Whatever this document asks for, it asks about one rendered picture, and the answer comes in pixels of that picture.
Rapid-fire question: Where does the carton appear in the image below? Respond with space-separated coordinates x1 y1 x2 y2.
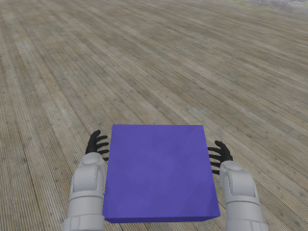
102 124 220 223

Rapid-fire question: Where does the robot left hand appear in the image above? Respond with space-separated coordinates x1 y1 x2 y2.
85 130 110 161

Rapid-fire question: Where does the robot left forearm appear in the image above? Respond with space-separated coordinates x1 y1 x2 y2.
62 152 107 231

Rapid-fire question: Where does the robot right hand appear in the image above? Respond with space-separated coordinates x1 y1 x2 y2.
207 141 233 175

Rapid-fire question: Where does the robot right forearm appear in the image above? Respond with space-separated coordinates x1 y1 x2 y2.
219 160 269 231

